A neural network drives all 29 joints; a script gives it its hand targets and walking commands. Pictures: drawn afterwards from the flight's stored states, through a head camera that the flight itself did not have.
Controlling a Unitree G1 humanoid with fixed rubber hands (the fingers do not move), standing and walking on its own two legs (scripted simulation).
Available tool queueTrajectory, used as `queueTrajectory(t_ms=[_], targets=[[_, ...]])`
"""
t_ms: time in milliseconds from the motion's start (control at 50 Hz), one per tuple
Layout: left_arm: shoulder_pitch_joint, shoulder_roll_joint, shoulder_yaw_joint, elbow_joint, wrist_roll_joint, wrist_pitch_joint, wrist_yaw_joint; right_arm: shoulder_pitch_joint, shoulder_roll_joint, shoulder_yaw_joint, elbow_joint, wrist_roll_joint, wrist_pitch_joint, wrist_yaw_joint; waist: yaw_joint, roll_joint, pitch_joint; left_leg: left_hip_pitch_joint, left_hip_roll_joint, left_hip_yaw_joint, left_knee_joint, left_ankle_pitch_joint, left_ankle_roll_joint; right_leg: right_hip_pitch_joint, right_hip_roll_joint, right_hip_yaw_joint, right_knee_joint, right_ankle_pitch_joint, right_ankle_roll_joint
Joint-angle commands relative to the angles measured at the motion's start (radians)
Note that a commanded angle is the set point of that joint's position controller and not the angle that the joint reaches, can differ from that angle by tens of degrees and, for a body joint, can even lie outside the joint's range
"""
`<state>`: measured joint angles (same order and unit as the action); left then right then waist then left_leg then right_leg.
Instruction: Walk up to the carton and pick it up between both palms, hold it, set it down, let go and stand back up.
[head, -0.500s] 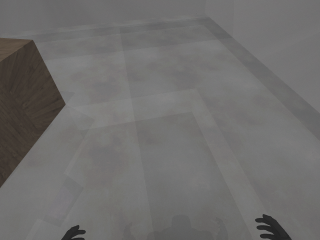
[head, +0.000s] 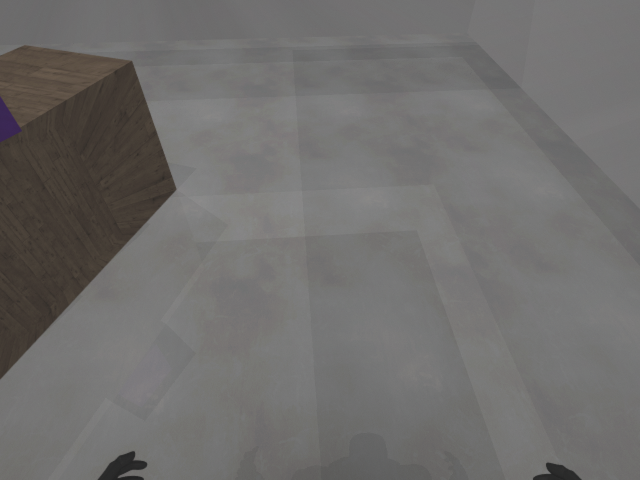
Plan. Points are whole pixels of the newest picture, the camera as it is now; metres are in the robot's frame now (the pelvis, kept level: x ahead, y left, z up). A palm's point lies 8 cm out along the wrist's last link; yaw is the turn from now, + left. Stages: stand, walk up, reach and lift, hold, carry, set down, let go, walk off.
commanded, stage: walk up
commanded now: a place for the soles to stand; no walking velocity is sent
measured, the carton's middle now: out of the picture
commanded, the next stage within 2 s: none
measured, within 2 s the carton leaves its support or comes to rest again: neither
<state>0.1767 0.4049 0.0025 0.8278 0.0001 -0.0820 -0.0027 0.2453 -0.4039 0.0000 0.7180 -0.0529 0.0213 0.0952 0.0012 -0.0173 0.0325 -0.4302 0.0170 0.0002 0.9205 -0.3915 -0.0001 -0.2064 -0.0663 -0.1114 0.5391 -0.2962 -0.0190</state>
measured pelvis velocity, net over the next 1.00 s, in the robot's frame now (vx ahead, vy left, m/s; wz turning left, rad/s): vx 0.27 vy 0.02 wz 0.65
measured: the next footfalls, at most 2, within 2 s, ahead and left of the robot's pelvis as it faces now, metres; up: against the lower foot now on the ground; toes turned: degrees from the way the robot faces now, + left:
left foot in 0.16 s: +0.12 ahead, +0.18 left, +0.00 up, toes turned +11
right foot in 0.70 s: +0.33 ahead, -0.04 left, +0.00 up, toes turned +26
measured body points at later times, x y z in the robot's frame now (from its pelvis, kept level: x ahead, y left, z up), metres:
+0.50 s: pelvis +0.09 +0.07 +0.01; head +0.09 +0.12 +0.46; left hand +0.08 +0.42 -0.11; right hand +0.30 -0.20 -0.05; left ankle +0.08 +0.17 -0.73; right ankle +0.17 -0.08 -0.67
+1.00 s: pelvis +0.27 +0.02 +0.01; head +0.30 +0.02 +0.46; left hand +0.12 +0.34 -0.06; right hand +0.53 -0.17 -0.11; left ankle +0.22 +0.16 -0.69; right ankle +0.30 -0.05 -0.73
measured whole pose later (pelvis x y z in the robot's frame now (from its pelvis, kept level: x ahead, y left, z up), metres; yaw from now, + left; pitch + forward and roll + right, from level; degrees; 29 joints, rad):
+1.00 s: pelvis +0.27 +0.02 +0.01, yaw +37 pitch -1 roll +1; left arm 0.33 0.48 0.01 0.78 0.00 -0.11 -0.03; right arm 0.32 -0.45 0.00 0.72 -0.01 -0.01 0.08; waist 0.00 0.04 0.06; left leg -0.44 0.00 -0.01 0.83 -0.24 0.02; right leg -0.14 -0.04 -0.19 0.45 -0.29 -0.05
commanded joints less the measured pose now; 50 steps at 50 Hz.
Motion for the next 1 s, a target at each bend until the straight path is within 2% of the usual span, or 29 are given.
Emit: queueTrajectory(t_ms=[0, 40, 80, 100, 120, 140, 160, 180, 200, 220, 240, 280, 340, 420, 500, 560, 600, 620, 640, 660, 680, 700, 720, 740, 760, 780, 800, 880, 980], targets=[[-0.071, 0.318, 0.162, -0.111, 0.043, -0.025, -0.006, -0.01, -0.216, -0.131, -0.088, 0.031, 0.004, 0.051, -0.013, -0.117, 0.031, -0.126, 0.136, -0.005, -0.008, 0.032, -0.007, 0.061, -0.307, 0.119, -0.313, -0.166, -0.178], [-0.07, 0.329, 0.165, -0.098, 0.045, -0.022, -0.018, -0.016, -0.191, -0.097, -0.087, 0.043, 0.003, 0.055, 0.0, -0.151, 0.008, -0.073, 0.118, 0.03, -0.166, 0.056, -0.004, 0.131, -0.264, 0.013, -0.244, -0.101, -0.132], [-0.074, 0.324, 0.155, -0.105, 0.041, -0.008, -0.033, 0.052, -0.189, -0.09, -0.054, 0.054, -0.009, 0.04, -0.033, -0.117, -0.078, 0.094, 0.047, 0.117, -0.38, 0.15, -0.001, 0.163, -0.186, -0.103, -0.036, 0.069, -0.09], [-0.049, 0.295, 0.142, -0.099, 0.043, 0.004, -0.037, 0.146, -0.191, -0.096, -0.009, 0.05, -0.02, 0.02, -0.076, -0.007, -0.154, 0.255, -0.014, 0.126, -0.493, 0.217, 0.006, 0.126, -0.117, -0.164, 0.204, 0.09, -0.062], [-0.015, 0.246, 0.125, -0.097, 0.045, 0.019, -0.041, 0.246, -0.244, -0.12, 0.024, 0.041, -0.028, -0.002, -0.131, 0.121, -0.176, 0.465, -0.045, 0.043, -0.495, 0.171, 0.045, -0.091, -0.072, -0.147, 0.439, 0.016, -0.043], [-0.01, 0.161, 0.102, -0.116, 0.048, 0.028, -0.043, 0.278, -0.325, -0.153, 0.036, 0.028, -0.028, -0.025, -0.129, 0.247, -0.128, 0.562, 0.09, -0.278, -0.521, -0.099, 0.098, -0.41, -0.007, -0.076, 0.606, -0.281, -0.024], [-0.039, 0.147, 0.085, -0.161, 0.031, 0.029, -0.043, 0.197, -0.422, -0.16, -0.017, 0.033, -0.039, -0.028, -0.09, 0.329, -0.097, 0.428, 0.246, -0.771, -0.734, -0.387, 0.196, -0.559, 0.069, 0.046, 0.693, -0.329, -0.006], [-0.103, 0.228, 0.094, -0.162, 0.034, 0.031, -0.042, 0.148, -0.429, -0.159, -0.028, 0.055, -0.035, -0.025, -0.081, 0.231, -0.02, 0.25, 0.293, -0.859, -0.841, -0.596, 0.251, -0.501, 0.03, 0.15, 0.688, -0.296, -0.004], [-0.093, 0.269, 0.1, -0.14, 0.023, 0.027, -0.045, 0.084, -0.396, -0.149, -0.042, 0.056, -0.031, -0.028, -0.04, 0.183, 0.047, 0.219, 0.258, -0.752, -0.826, -0.521, 0.224, -0.493, 0.011, 0.164, 0.656, -0.226, 0.002], [-0.06, 0.266, 0.102, -0.121, 0.015, 0.021, -0.05, 0.056, -0.345, -0.133, -0.047, 0.057, -0.036, -0.033, -0.016, 0.137, 0.04, 0.251, 0.199, -0.62, -0.775, -0.329, 0.178, -0.484, -0.009, 0.17, 0.604, -0.12, 0.009], [-0.026, 0.247, 0.099, -0.11, 0.015, 0.019, -0.051, 0.053, -0.3, -0.118, -0.051, 0.06, -0.044, -0.038, -0.003, 0.135, 0.013, 0.265, 0.139, -0.516, -0.737, -0.182, 0.149, -0.459, -0.024, 0.175, 0.549, -0.043, 0.014], [0.016, 0.231, 0.098, -0.095, 0.022, 0.02, -0.054, 0.086, -0.26, -0.105, -0.051, 0.071, -0.057, -0.037, 0.0, 0.15, -0.043, 0.28, 0.074, -0.419, -0.703, -0.068, 0.138, -0.388, 0.002, 0.143, 0.467, 0.024, 0.024], [0.003, 0.227, 0.095, -0.099, 0.035, 0.026, -0.055, 0.116, -0.259, -0.109, -0.048, 0.066, -0.058, -0.032, -0.016, 0.16, -0.074, 0.343, 0.07, -0.421, -0.686, -0.075, 0.161, -0.411, 0.028, 0.119, 0.381, 0.021, 0.039], [-0.038, 0.229, 0.09, -0.12, 0.044, 0.018, -0.047, 0.142, -0.275, -0.114, -0.049, 0.058, -0.06, -0.034, -0.042, 0.186, -0.074, 0.409, 0.087, -0.484, -0.659, -0.08, 0.196, -0.471, 0.041, 0.119, 0.291, -0.016, 0.048], [-0.077, 0.216, 0.083, -0.145, 0.045, -0.006, -0.038, 0.169, -0.28, -0.112, -0.042, 0.053, -0.065, -0.037, -0.066, 0.21, -0.059, 0.429, 0.1, -0.534, -0.604, 0.036, 0.222, -0.485, 0.057, 0.129, 0.194, -0.08, 0.035], [-0.062, 0.208, 0.082, -0.15, 0.04, -0.03, -0.033, 0.148, -0.288, -0.112, -0.05, 0.052, -0.07, -0.042, -0.052, 0.241, -0.078, 0.392, 0.104, -0.558, -0.545, 0.221, 0.218, -0.403, 0.079, 0.142, 0.121, -0.084, 0.017], [-0.004, 0.206, 0.086, -0.137, 0.03, -0.045, -0.027, 0.107, -0.283, -0.106, -0.063, 0.052, -0.073, -0.048, -0.011, 0.243, -0.103, 0.328, 0.094, -0.541, -0.481, 0.345, 0.193, -0.263, 0.089, 0.154, 0.024, -0.057, 0.006], [0.054, 0.207, 0.089, -0.119, 0.024, -0.051, -0.022, 0.07, -0.274, -0.103, -0.076, 0.053, -0.072, -0.052, 0.025, 0.217, -0.125, 0.252, 0.066, -0.483, -0.418, 0.382, 0.164, -0.119, 0.086, 0.15, -0.081, 0.018, -0.003], [0.167, 0.219, 0.098, -0.082, 0.02, -0.055, -0.016, 0.015, -0.25, -0.096, -0.096, 0.055, -0.07, -0.056, 0.087, 0.17, -0.166, 0.102, 0.023, -0.401, -0.314, 0.358, 0.119, 0.124, 0.057, 0.152, -0.185, 0.16, -0.02], [0.282, 0.28, 0.125, -0.051, 0.032, -0.054, -0.005, -0.019, -0.174, -0.069, -0.116, 0.053, -0.074, -0.061, 0.156, 0.031, -0.219, -0.118, -0.058, -0.302, -0.163, 0.174, 0.079, 0.375, -0.04, 0.193, -0.165, 0.182, -0.045], [0.325, 0.353, 0.157, -0.041, 0.047, -0.048, 0.001, -0.02, -0.112, -0.042, -0.133, 0.045, -0.08, -0.065, 0.174, -0.173, -0.213, -0.341, -0.146, -0.189, -0.023, -0.149, 0.059, 0.495, -0.243, 0.401, -0.213, -0.036, -0.076], [0.226, 0.404, 0.166, -0.074, 0.05, -0.046, 0.002, 0.018, -0.159, -0.05, -0.107, 0.03, -0.07, -0.069, 0.105, -0.119, -0.11, -0.4, -0.094, -0.17, 0.104, -0.16, 0.036, 0.325, -0.435, 0.646, -0.378, -0.372, -0.125], [0.1, 0.426, 0.17, -0.116, 0.047, -0.043, 0.001, 0.06, -0.242, -0.068, -0.061, 0.024, -0.059, -0.067, 0.051, -0.087, -0.009, -0.396, -0.004, -0.141, 0.149, -0.108, 0.025, 0.167, -0.484, 0.668, -0.44, -0.598, -0.134], [0.052, 0.406, 0.167, -0.121, 0.038, -0.045, -0.008, 0.053, -0.301, -0.083, -0.037, 0.027, -0.06, -0.058, 0.032, -0.096, 0.078, -0.36, 0.061, -0.128, 0.135, -0.035, 0.028, 0.053, -0.436, 0.592, -0.434, -0.562, -0.154], [0.04, 0.354, 0.157, -0.124, 0.032, -0.05, -0.014, 0.067, -0.301, -0.087, -0.014, 0.037, -0.059, -0.045, 0.021, -0.102, 0.126, -0.307, 0.076, -0.125, 0.101, 0.034, 0.024, 0.02, -0.345, 0.464, -0.427, -0.44, -0.139], [0.066, 0.302, 0.144, -0.117, 0.025, -0.053, -0.016, 0.092, -0.275, -0.087, 0.006, 0.047, -0.055, -0.031, 0.016, -0.099, 0.121, -0.244, 0.067, -0.119, 0.074, 0.107, 0.024, 0.024, -0.239, 0.3, -0.402, -0.284, -0.093], [0.095, 0.269, 0.134, -0.113, 0.026, -0.053, -0.017, 0.096, -0.239, -0.086, 0.011, 0.05, -0.052, -0.023, 0.022, -0.113, 0.098, -0.215, 0.046, -0.103, 0.057, 0.165, 0.026, 0.04, -0.183, 0.202, -0.375, -0.163, -0.068], [0.138, 0.262, 0.137, -0.133, 0.014, -0.042, -0.028, 0.057, -0.196, -0.075, -0.021, 0.049, -0.043, -0.007, 0.043, -0.159, 0.071, -0.227, 0.054, -0.018, -0.046, 0.194, 0.001, 0.141, -0.213, 0.093, -0.32, 0.102, -0.112], [0.214, 0.286, 0.142, -0.14, 0.007, -0.023, -0.029, -0.024, -0.181, -0.065, -0.077, 0.046, -0.043, -0.004, 0.101, -0.145, 0.018, -0.215, 0.057, 0.016, -0.186, 0.169, 0.024, 0.288, -0.24, 0.042, -0.219, 0.299, -0.129]])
